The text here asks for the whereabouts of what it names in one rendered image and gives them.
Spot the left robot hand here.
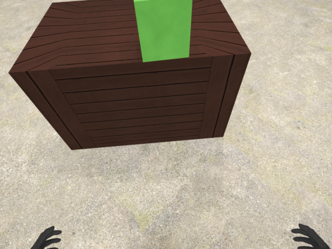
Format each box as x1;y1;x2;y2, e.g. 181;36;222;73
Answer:
31;226;62;249

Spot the right robot hand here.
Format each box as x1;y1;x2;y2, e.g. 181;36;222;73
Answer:
291;224;330;249

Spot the carton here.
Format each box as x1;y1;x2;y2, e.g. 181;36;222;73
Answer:
134;0;192;62

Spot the pedestal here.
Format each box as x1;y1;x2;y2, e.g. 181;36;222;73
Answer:
9;0;252;150

